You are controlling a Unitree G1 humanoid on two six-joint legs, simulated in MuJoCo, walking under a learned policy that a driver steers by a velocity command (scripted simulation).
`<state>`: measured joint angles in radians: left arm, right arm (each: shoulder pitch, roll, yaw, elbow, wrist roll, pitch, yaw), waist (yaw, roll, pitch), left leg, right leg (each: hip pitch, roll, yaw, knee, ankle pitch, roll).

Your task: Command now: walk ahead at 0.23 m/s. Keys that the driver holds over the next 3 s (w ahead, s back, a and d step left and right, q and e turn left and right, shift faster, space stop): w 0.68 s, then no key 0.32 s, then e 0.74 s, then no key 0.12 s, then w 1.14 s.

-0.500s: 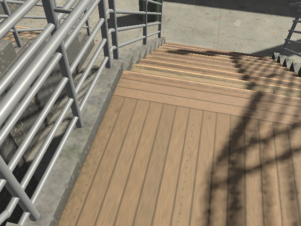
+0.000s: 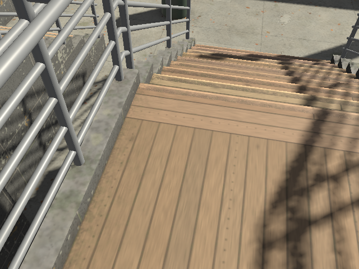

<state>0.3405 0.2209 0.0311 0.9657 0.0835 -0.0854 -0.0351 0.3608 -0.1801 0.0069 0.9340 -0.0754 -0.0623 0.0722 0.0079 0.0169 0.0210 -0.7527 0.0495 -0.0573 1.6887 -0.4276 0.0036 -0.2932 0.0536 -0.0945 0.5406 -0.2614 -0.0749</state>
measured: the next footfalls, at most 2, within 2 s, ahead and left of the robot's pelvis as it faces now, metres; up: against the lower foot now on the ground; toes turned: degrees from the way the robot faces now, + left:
left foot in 0.18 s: +0.11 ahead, +0.15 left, +0.00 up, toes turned +2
right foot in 0.64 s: +0.44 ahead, -0.08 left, -0.17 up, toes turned -3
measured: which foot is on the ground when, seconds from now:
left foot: up 0.00-0.16, down 0.18-0.64, up 0.66-0.96, down 0.98-1.00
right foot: down 0.00-0.22, up 0.24-0.62, down 0.64-1.00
